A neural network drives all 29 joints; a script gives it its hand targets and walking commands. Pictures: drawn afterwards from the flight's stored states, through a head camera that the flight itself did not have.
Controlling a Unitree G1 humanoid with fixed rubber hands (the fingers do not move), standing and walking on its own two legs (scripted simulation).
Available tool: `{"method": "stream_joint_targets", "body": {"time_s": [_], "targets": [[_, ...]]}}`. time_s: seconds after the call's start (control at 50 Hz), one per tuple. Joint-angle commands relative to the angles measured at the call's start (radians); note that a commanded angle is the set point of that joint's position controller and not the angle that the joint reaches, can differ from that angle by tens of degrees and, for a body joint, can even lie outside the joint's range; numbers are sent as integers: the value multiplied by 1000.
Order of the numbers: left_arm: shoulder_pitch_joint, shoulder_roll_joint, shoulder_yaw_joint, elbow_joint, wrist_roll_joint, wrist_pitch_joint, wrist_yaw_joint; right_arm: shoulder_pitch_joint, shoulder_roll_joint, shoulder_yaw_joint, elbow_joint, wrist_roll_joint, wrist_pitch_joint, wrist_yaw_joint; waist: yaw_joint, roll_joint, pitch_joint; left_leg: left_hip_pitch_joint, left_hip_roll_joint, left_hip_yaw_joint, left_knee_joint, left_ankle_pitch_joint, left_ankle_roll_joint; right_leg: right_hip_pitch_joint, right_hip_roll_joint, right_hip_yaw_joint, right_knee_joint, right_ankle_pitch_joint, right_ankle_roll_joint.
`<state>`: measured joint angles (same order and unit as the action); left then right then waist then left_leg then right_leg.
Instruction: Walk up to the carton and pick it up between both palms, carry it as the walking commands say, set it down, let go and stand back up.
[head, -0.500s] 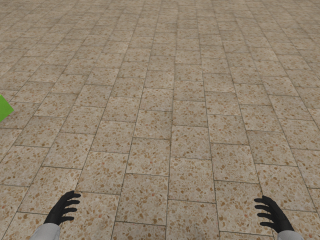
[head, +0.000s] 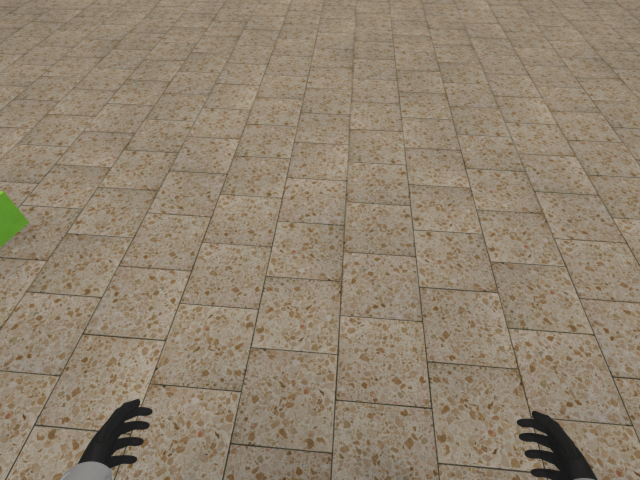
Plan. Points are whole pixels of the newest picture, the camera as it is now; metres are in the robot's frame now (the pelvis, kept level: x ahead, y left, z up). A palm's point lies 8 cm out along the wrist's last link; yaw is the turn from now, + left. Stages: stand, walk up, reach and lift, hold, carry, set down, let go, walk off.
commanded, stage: stand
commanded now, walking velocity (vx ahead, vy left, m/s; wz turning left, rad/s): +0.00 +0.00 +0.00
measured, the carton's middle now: out of the picture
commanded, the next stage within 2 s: walk up in 0.60 s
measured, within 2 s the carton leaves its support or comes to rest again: neither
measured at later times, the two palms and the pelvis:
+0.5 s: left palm out of the picture +0.12 +0.30 -0.08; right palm out of the picture +0.12 -0.30 -0.08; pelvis +0.00 +0.00 +0.01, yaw +0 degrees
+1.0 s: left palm out of the picture +0.04 +0.28 -0.10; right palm out of the picture +0.11 -0.31 -0.13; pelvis -0.02 -0.03 -0.01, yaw +8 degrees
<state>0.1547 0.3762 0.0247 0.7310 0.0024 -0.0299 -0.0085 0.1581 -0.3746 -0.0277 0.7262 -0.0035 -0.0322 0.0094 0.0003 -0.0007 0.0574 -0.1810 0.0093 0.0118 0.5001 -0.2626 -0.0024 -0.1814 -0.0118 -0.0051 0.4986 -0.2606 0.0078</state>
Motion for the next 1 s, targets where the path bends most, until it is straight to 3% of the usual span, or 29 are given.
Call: {"method": "stream_joint_targets", "body": {"time_s": [0.0,0.76,0.78,0.8,0.82,0.86,0.88,0.9,0.92,0.94,0.96,0.98], "targets": [[-45,160,39,-52,-1,-14,5,-45,-161,-40,-52,1,-14,-5,0,3,-61,4,103,-95,-100,126,32,6,-99,89,-95,125,-35],[-60,176,25,175,-6,-8,18,-54,-177,-25,172,6,-6,-18,0,1,-46,47,119,-95,-202,136,24,50,-118,90,-198,133,-27],[-98,172,52,150,16,47,-26,108,-187,-59,242,8,54,-30,-31,-62,-61,134,227,-293,-169,-243,98,-175,-49,-41,108,-124,1],[-91,66,31,131,9,60,8,-4,-190,-68,185,-27,62,4,4,197,65,-43,236,-373,-174,303,113,-198,-26,-32,121,-76,23],[-18,75,24,137,6,60,21,-55,-191,-80,148,-29,67,14,35,275,1,-43,245,-375,-147,516,139,-179,-22,-19,218,-194,18],[32,78,28,127,-1,54,33,-62,-163,-88,126,-32,74,17,48,228,-59,-27,230,-336,-106,603,130,-163,-23,-16,187,-196,17],[37,80,29,132,-4,52,35,-70,-144,-87,128,-31,82,16,53,172,-79,-79,213,-317,-112,442,107,-107,-16,-31,136,-132,12],[77,83,32,134,-4,50,37,-93,-136,-86,112,-32,85,15,84,141,-80,-161,174,-290,-70,347,82,-2,-23,-32,23,-39,7],[114,118,40,137,3,48,39,-98,-98,-78,97,-32,82,15,107,20,-83,-254,92,-229,38,220,40,85,-117,69,-147,-16,-16],[133,198,65,127,16,47,38,-83,-19,-61,70,-25,75,15,104,-241,-113,-399,-42,-96,266,-86,-10,178,-374,321,-266,1,-87],[54,206,66,107,24,54,37,-40,-40,-61,77,-33,85,4,72,-271,-101,-386,-37,-34,500,-329,-26,35,-487,360,-260,104,-191],[28,171,57,104,31,53,32,-42,-62,-68,92,-44,93,4,50,-170,-99,-330,3,-62,602,-306,-27,-17,-452,303,-238,156,-203]]}}
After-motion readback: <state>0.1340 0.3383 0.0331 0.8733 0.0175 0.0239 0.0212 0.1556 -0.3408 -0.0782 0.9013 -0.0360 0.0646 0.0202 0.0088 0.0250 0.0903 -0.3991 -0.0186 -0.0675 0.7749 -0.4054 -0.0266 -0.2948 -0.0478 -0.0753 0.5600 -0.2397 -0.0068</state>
